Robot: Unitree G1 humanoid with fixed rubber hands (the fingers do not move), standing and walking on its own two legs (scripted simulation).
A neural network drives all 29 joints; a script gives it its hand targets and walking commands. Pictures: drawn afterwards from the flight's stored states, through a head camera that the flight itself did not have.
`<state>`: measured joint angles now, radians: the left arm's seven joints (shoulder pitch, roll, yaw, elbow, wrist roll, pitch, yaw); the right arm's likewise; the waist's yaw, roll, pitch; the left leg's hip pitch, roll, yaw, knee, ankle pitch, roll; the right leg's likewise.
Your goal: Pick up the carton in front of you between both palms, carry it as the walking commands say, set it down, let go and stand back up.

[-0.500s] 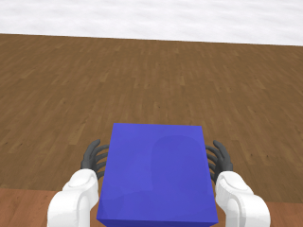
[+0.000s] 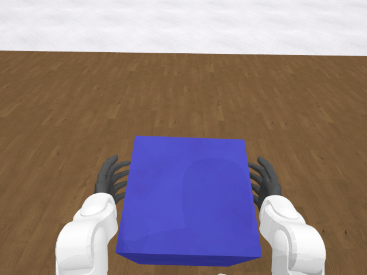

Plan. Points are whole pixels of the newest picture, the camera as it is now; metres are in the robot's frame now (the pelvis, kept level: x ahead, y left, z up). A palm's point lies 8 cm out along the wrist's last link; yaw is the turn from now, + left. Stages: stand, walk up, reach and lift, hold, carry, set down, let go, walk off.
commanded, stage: carry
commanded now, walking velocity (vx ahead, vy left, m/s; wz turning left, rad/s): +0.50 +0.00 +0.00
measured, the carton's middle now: (186, 208) +0.25 +0.00 +0.03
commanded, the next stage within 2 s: none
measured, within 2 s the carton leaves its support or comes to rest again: neither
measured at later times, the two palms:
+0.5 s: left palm (138, 79) +0.65 +0.15 +0.10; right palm (235, 78) +0.65 -0.16 +0.10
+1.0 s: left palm (142, 48) +0.97 +0.19 +0.05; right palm (212, 45) +1.00 -0.12 +0.06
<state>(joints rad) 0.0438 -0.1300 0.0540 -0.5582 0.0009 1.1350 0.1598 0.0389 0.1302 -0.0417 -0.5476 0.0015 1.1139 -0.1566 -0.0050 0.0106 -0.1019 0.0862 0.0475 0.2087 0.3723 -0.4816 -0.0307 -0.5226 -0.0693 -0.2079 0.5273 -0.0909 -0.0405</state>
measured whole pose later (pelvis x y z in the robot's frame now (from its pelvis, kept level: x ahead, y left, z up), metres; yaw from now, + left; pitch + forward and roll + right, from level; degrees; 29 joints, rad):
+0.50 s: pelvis +0.32 +0.00 +0.00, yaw -1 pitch +5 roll -1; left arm -0.42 -0.16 0.23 -0.12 0.05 0.98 0.20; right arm -0.43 0.12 -0.27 -0.13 -0.05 0.97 -0.19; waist 0.03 0.02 -0.02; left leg -0.55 0.03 0.12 0.49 0.06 0.07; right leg -0.07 0.00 -0.16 0.51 -0.43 -0.03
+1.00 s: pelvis +0.66 +0.01 -0.05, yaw +8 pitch +5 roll +0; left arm -0.34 -0.17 0.23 -0.21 0.08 0.90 0.20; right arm -0.37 0.13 -0.19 -0.20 0.02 0.93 -0.19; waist -0.07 0.01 -0.01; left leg -0.23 -0.07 0.00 0.90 -0.53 0.08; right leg -0.52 0.01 -0.11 0.51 -0.01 -0.06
